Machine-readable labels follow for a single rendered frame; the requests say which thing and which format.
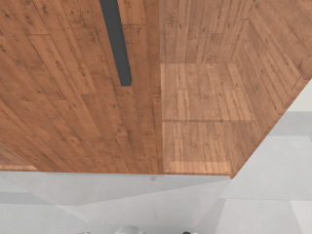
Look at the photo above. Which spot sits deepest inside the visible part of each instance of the handle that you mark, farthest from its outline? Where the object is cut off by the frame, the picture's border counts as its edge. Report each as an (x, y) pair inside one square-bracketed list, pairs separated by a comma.
[(113, 24)]

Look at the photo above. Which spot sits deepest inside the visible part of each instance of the wardrobe door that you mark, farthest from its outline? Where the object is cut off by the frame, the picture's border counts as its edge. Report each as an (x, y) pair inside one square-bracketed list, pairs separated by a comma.
[(62, 106), (10, 158)]

